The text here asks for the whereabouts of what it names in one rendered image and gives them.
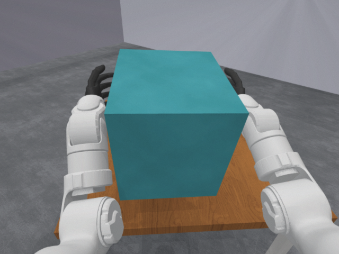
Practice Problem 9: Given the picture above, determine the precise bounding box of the right robot upper arm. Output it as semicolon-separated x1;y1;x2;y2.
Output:
261;178;339;254

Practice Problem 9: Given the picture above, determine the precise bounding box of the robot left hand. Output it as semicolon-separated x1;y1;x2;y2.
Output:
85;65;114;106

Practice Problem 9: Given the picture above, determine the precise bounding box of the left robot upper arm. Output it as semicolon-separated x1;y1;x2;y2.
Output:
35;196;124;254

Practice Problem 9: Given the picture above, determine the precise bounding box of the table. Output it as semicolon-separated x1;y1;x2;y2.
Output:
54;100;337;254

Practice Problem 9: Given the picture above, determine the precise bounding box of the robot right hand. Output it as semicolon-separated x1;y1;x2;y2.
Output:
224;68;245;95

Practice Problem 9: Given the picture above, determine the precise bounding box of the carton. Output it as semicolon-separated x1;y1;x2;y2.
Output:
104;49;249;201

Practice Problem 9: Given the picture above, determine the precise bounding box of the right robot forearm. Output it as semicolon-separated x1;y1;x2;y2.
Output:
238;94;332;218

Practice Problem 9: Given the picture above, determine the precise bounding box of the left robot forearm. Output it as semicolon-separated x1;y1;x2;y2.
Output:
59;95;113;238

